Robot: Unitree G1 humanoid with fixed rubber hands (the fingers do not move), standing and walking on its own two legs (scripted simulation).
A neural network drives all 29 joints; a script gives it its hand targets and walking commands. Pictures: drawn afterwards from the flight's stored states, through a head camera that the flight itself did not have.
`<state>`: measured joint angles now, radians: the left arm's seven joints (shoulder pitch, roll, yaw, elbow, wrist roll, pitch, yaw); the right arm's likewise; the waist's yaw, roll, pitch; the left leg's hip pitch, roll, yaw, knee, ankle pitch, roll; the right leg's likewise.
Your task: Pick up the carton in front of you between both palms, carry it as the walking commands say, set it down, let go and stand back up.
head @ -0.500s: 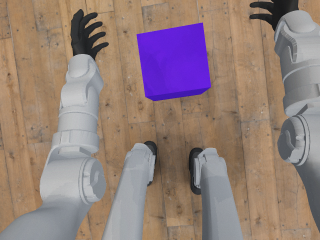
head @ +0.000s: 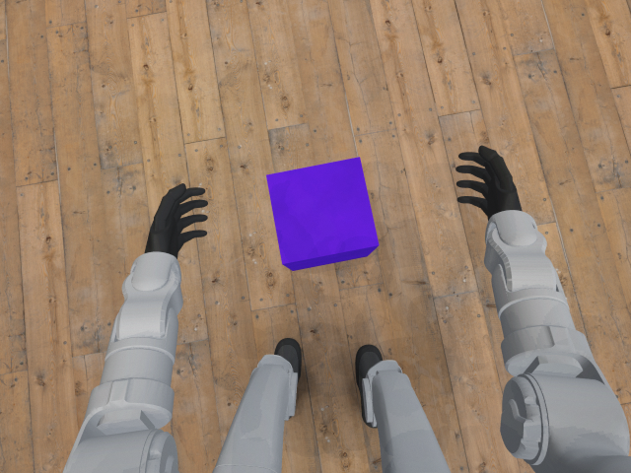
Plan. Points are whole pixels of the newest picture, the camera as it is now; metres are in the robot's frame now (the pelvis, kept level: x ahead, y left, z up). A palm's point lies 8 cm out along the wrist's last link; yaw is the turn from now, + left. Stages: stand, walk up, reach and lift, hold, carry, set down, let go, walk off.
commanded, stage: let go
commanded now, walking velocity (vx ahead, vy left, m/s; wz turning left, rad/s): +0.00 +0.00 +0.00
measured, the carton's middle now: (322, 220) +0.49 +0.03 -0.57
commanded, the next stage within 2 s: stand in 1.06 s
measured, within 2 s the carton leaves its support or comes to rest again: neither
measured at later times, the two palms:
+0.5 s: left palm (69, 389) +0.22 +0.25 +0.00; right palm (568, 336) +0.28 -0.21 -0.01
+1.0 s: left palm (64, 397) +0.21 +0.25 +0.02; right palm (598, 406) +0.22 -0.22 +0.01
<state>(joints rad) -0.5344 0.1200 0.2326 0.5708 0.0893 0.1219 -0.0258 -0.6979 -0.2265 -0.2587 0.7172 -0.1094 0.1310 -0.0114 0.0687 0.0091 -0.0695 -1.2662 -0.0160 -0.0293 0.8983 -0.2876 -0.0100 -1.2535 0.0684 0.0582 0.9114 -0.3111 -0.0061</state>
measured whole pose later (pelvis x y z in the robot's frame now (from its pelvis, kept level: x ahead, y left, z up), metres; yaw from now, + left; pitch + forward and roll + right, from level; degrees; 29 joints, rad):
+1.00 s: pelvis +0.05 +0.01 +0.08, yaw +2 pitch -5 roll +0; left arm 0.21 0.22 0.03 0.38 0.02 0.22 -0.04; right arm 0.23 -0.21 -0.03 0.45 0.01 0.11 0.04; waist 0.00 0.00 0.10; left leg -0.11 -0.03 -0.06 0.48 -0.28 0.01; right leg -0.07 0.03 0.03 0.47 -0.31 -0.01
